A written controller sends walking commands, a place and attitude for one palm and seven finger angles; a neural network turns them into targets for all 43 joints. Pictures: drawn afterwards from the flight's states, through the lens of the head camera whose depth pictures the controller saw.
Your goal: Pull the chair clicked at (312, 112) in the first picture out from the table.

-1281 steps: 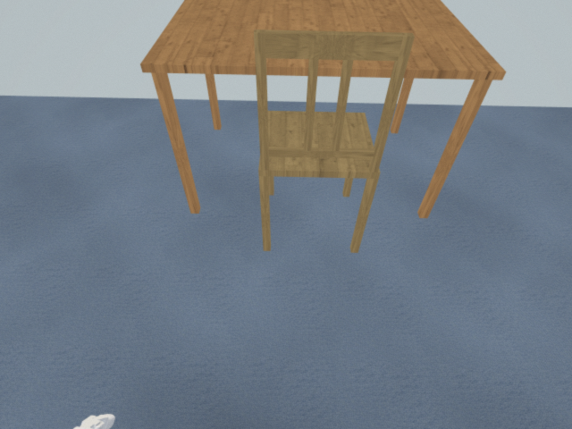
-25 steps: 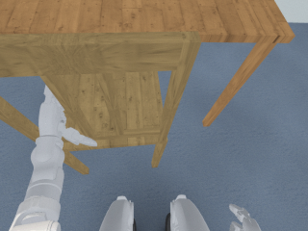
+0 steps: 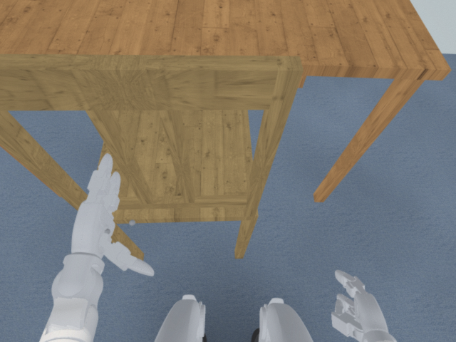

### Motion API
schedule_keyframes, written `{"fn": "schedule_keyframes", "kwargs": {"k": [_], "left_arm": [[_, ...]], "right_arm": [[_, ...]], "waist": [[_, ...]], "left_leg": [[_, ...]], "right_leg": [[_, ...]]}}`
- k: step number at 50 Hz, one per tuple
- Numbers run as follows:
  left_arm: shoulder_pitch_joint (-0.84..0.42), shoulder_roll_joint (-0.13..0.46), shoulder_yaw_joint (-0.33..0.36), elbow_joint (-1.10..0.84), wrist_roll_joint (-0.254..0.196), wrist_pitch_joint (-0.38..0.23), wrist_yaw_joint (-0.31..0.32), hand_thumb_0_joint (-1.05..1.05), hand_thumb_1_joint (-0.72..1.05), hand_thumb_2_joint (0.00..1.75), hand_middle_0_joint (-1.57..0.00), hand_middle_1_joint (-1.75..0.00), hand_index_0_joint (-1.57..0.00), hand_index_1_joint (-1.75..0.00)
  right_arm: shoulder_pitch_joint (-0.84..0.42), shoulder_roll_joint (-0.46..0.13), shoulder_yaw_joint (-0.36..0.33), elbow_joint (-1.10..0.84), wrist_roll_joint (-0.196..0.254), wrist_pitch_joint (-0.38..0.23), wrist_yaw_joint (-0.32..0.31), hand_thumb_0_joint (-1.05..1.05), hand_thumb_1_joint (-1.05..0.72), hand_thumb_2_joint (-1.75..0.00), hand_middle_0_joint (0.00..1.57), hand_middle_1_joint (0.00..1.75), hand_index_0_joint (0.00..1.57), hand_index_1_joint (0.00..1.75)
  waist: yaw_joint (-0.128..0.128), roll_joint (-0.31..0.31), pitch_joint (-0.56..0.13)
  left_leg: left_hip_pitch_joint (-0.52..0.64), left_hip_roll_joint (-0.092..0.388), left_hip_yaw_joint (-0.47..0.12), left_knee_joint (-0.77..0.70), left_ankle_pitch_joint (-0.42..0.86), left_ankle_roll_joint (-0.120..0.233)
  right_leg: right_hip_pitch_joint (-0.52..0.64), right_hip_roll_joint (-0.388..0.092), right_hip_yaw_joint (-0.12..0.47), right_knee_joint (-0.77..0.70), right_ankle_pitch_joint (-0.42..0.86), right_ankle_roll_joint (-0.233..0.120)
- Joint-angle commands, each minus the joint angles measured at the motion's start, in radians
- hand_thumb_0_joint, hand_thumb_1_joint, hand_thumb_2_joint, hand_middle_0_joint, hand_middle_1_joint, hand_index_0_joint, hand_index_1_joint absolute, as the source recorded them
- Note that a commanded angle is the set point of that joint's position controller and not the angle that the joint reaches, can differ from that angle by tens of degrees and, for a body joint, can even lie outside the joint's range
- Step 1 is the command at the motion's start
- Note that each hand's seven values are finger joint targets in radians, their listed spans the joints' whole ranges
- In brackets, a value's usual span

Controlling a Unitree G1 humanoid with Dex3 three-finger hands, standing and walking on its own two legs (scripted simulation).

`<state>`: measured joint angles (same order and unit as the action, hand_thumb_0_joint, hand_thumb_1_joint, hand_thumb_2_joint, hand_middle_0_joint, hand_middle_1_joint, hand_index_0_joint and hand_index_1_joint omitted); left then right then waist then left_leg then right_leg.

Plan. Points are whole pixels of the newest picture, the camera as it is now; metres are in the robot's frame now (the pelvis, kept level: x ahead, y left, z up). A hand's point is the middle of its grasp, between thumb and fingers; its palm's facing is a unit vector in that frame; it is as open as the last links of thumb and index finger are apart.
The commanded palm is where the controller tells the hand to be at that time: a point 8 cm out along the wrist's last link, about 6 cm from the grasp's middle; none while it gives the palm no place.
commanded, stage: draw the fingers out of the gap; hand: left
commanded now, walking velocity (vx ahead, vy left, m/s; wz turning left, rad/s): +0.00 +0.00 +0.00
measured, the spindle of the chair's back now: (128, 164) +0.40 +0.19 +0.04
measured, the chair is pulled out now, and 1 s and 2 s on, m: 0.04 0.04 0.04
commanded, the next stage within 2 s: aim the fingers beside a spindle in 0.12 s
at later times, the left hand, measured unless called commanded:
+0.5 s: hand (124, 236) +0.28 +0.18 +0.02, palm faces +0.01 -1.00 -0.05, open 17.4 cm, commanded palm +0.25 +0.23 +0.02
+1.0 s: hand (129, 236) +0.28 +0.18 +0.01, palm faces -0.03 -1.00 -0.02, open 17.0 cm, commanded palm +0.27 +0.23 +0.02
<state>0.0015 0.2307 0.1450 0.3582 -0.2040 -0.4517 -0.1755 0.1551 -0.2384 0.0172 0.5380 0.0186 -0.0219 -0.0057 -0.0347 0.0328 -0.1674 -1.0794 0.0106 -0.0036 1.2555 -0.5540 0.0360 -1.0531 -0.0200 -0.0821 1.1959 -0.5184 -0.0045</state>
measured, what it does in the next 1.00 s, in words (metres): stands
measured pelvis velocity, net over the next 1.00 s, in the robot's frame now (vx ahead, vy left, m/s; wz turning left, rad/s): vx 0.00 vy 0.00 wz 0.00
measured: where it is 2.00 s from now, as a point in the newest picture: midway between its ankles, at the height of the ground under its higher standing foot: outside the picture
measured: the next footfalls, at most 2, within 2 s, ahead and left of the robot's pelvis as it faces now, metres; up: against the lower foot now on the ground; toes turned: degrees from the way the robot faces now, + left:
none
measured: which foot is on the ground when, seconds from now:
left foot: down 0.00-1.00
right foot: down 0.00-1.00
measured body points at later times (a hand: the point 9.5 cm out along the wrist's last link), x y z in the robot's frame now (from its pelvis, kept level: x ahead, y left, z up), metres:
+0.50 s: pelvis +0.00 -0.01 -0.01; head +0.10 +0.01 +0.42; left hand +0.27 +0.23 +0.03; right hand +0.18 -0.25 -0.10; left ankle +0.02 +0.09 -0.63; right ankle +0.03 -0.12 -0.63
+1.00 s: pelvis +0.00 +0.00 -0.01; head +0.11 +0.02 +0.43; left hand +0.28 +0.23 +0.01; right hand +0.18 -0.24 -0.10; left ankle +0.02 +0.09 -0.63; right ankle +0.03 -0.12 -0.63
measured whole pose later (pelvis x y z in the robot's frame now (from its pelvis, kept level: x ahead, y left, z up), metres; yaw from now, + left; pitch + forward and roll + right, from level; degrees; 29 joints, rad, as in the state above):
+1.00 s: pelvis +0.00 +0.00 -0.01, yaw +0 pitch +22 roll -4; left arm 0.15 0.24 0.14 0.18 -0.24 -0.42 -0.20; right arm 0.18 -0.24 0.02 0.54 0.02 -0.11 -0.02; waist -0.05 0.04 -0.18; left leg -1.12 0.01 -0.02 1.30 -0.58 0.03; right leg -1.08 -0.02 -0.10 1.23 -0.54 -0.01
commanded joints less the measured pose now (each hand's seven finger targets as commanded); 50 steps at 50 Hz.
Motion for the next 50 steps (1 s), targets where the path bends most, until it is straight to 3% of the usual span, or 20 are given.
{"fn": "schedule_keyframes", "kwargs": {"k": [1,4,7,8,9,11,13,14,16,20,22,24,27,29,34,37,41,45,49,50], "left_arm": [[-0.036,0.149,0.098,-0.313,-0.030,-0.077,0.024,0.00,-0.55,0.20,0.00,0.00,0.00,0.00],[-0.018,0.156,0.083,-0.370,-0.017,-0.134,0.040,0.00,-0.55,0.20,0.00,0.00,0.00,0.00],[0.046,0.128,0.056,-0.336,-0.013,-0.148,0.016,0.00,-0.55,0.20,0.00,0.00,0.00,0.00],[0.073,0.113,0.036,-0.331,-0.015,-0.140,0.003,0.00,-0.55,0.20,0.00,0.00,0.00,0.00],[0.112,0.116,0.040,-0.327,-0.019,-0.129,-0.009,0.00,-0.55,0.20,0.00,0.00,0.00,0.00],[0.161,0.103,0.024,-0.339,-0.032,-0.102,-0.034,0.00,-0.55,0.20,0.00,0.00,0.00,0.00],[0.108,0.109,0.025,-0.388,-0.053,-0.091,-0.054,0.00,-0.55,0.20,0.00,0.00,0.00,0.00],[0.072,0.146,0.054,-0.391,-0.059,-0.091,-0.055,0.00,-0.55,0.21,0.00,-0.01,0.00,-0.01],[0.022,0.186,0.108,-0.418,-0.066,-0.105,-0.047,0.00,-0.54,0.22,-0.01,-0.01,-0.01,-0.01],[0.048,0.163,0.102,-0.432,-0.061,-0.124,-0.023,0.00,-0.53,0.23,-0.02,-0.03,-0.02,-0.03],[0.086,0.152,0.091,-0.403,-0.061,-0.104,-0.026,0.00,-0.53,0.24,-0.02,-0.03,-0.02,-0.03],[0.141,0.140,0.080,-0.354,-0.055,-0.064,-0.036,0.00,-0.53,0.25,-0.03,-0.04,-0.03,-0.04],[0.127,0.123,0.058,-0.348,-0.055,-0.016,-0.052,0.00,-0.52,0.26,-0.04,-0.05,-0.04,-0.05],[0.139,0.143,0.085,-0.353,-0.062,-0.005,-0.047,0.00,-0.52,0.27,-0.04,-0.05,-0.04,-0.05],[0.029,0.184,0.119,-0.447,-0.059,-0.072,0.000,0.00,-0.51,0.29,-0.05,-0.07,-0.05,-0.07],[0.079,0.151,0.092,-0.436,-0.050,-0.101,0.004,0.00,-0.50,0.30,-0.06,-0.08,-0.06,-0.08],[0.088,0.125,0.059,-0.343,-0.045,-0.069,-0.029,0.00,-0.50,0.30,-0.06,-0.08,-0.06,-0.08],[0.073,0.120,0.042,-0.364,-0.049,-0.032,-0.047,0.00,-0.50,0.30,-0.06,-0.08,-0.06,-0.08],[0.022,0.166,0.087,-0.450,-0.050,-0.060,-0.009,0.00,-0.50,0.30,-0.06,-0.08,-0.06,-0.08],[0.021,0.155,0.080,-0.467,-0.048,-0.070,0.002,0.00,-0.50,0.30,-0.06,-0.08,-0.06,-0.08]], "right_arm": [[0.013,-0.137,-0.061,-0.147,-0.002,-0.051,-0.018,0.00,-0.90,-0.90,0.20,0.30,0.20,0.30],[0.008,-0.131,-0.059,-0.135,-0.012,-0.070,-0.019,0.00,-0.90,-0.90,0.20,0.30,0.20,0.30],[0.006,-0.137,-0.060,-0.124,-0.012,-0.085,-0.016,0.00,-0.90,-0.90,0.20,0.30,0.20,0.30],[0.005,-0.138,-0.059,-0.126,-0.011,-0.089,-0.014,0.00,-0.90,-0.90,0.20,0.30,0.20,0.30],[0.007,-0.142,-0.063,-0.130,-0.009,-0.091,-0.015,0.00,-0.90,-0.90,0.20,0.30,0.20,0.30],[0.004,-0.147,-0.064,-0.140,-0.004,-0.095,-0.015,0.00,-0.90,-0.90,0.20,0.30,0.20,0.30],[0.001,-0.150,-0.062,-0.144,0.001,-0.103,-0.024,0.00,-0.90,-0.90,0.20,0.30,0.20,0.30],[0.002,-0.152,-0.061,-0.135,0.001,-0.108,-0.031,0.00,-0.90,-0.90,0.20,0.30,0.20,0.30],[0.006,-0.148,-0.062,-0.124,-0.002,-0.119,-0.041,0.00,-0.90,-0.90,0.20,0.30,0.20,0.30],[0.004,-0.138,-0.060,-0.116,-0.007,-0.141,-0.039,0.00,-0.90,-0.90,0.20,0.30,0.20,0.30],[0.003,-0.143,-0.058,-0.120,-0.006,-0.139,-0.033,0.00,-0.90,-0.90,0.20,0.30,0.20,0.30],[0.007,-0.148,-0.061,-0.127,-0.003,-0.133,-0.028,0.00,-0.90,-0.90,0.20,0.30,0.20,0.30],[0.012,-0.153,-0.060,-0.136,0.003,-0.121,-0.026,0.00,-0.90,-0.90,0.20,0.30,0.20,0.30],[0.012,-0.151,-0.062,-0.143,0.005,-0.119,-0.029,0.00,-0.90,-0.90,0.20,0.30,0.20,0.30],[0.017,-0.142,-0.058,-0.132,-0.005,-0.134,-0.036,0.00,-0.90,-0.90,0.20,0.30,0.20,0.30],[0.020,-0.139,-0.058,-0.126,-0.008,-0.142,-0.030,0.00,-0.90,-0.90,0.20,0.30,0.20,0.30],[0.027,-0.154,-0.061,-0.117,-0.005,-0.133,-0.024,0.00,-0.90,-0.90,0.20,0.30,0.20,0.30],[0.026,-0.158,-0.060,-0.133,0.000,-0.125,-0.025,0.00,-0.90,-0.90,0.20,0.30,0.20,0.30],[0.024,-0.151,-0.061,-0.132,-0.004,-0.131,-0.032,0.00,-0.90,-0.90,0.20,0.30,0.20,0.30],[0.024,-0.143,-0.060,-0.130,-0.008,-0.133,-0.030,0.00,-0.90,-0.90,0.20,0.30,0.20,0.30]], "waist": [[0.011,0.001,-0.352],[-0.002,0.026,-0.332],[-0.013,0.032,-0.298],[-0.012,0.055,-0.285],[-0.014,0.031,-0.288],[-0.010,0.040,-0.297],[-0.025,0.029,-0.306],[-0.031,0.011,-0.290],[-0.022,0.018,-0.319],[-0.006,0.055,-0.348],[-0.002,0.063,-0.342],[-0.002,0.032,-0.347],[-0.010,0.018,-0.330],[-0.008,-0.010,-0.324],[-0.010,0.018,-0.329],[-0.005,0.059,-0.336],[-0.025,0.032,-0.300],[-0.020,0.042,-0.328],[-0.007,0.062,-0.355],[-0.001,0.080,-0.376]], "left_leg": [[0.225,-0.012,-0.032,-0.188,0.290,-0.016],[0.214,-0.010,-0.036,-0.165,0.293,-0.015],[0.187,-0.012,-0.036,-0.149,0.248,-0.015],[0.187,-0.013,-0.038,-0.151,0.245,-0.017],[0.181,-0.011,-0.038,-0.149,0.249,-0.014],[0.185,-0.014,-0.036,-0.151,0.240,-0.014],[0.176,-0.015,-0.041,-0.142,0.228,-0.010],[0.153,-0.014,-0.042,-0.129,0.212,-0.007],[0.148,-0.015,-0.039,-0.117,0.208,-0.007],[0.179,-0.014,-0.042,-0.119,0.255,-0.012],[0.175,-0.015,-0.041,-0.128,0.253,-0.014],[0.167,-0.014,-0.039,-0.128,0.267,-0.011],[0.155,-0.015,-0.035,-0.134,0.252,-0.011],[0.144,-0.014,-0.032,-0.133,0.255,-0.008],[0.154,-0.011,-0.039,-0.127,0.257,-0.009],[0.191,-0.012,-0.039,-0.135,0.295,-0.016],[0.175,-0.009,-0.047,-0.137,0.263,-0.016],[0.198,-0.009,-0.048,-0.150,0.279,-0.015],[0.236,-0.004,-0.058,-0.157,0.315,-0.020],[0.255,-0.006,-0.057,-0.157,0.342,-0.021]], "right_leg": [[0.263,0.036,0.026,-0.144,0.235,-0.018],[0.230,0.038,0.031,-0.130,0.226,-0.020],[0.187,0.038,0.030,-0.126,0.185,-0.020],[0.182,0.037,0.028,-0.127,0.179,-0.022],[0.188,0.038,0.027,-0.128,0.183,-0.022],[0.195,0.037,0.027,-0.134,0.181,-0.020],[0.193,0.035,0.029,-0.136,0.173,-0.016],[0.187,0.036,0.039,-0.139,0.157,-0.016],[0.192,0.035,0.047,-0.136,0.142,-0.014],[0.181,0.036,0.036,-0.111,0.171,-0.019],[0.187,0.035,0.032,-0.113,0.173,-0.019],[0.206,0.036,0.031,-0.116,0.196,-0.017],[0.217,0.034,0.032,-0.125,0.202,-0.013],[0.235,0.035,0.037,-0.134,0.209,-0.011],[0.209,0.037,0.036,-0.123,0.184,-0.014],[0.193,0.036,0.025,-0.112,0.210,-0.019],[0.164,0.039,0.018,-0.117,0.185,-0.017],[0.183,0.037,0.014,-0.119,0.197,-0.018],[0.177,0.038,0.009,-0.110,0.202,-0.022],[0.185,0.037,0.012,-0.108,0.221,-0.023]]}}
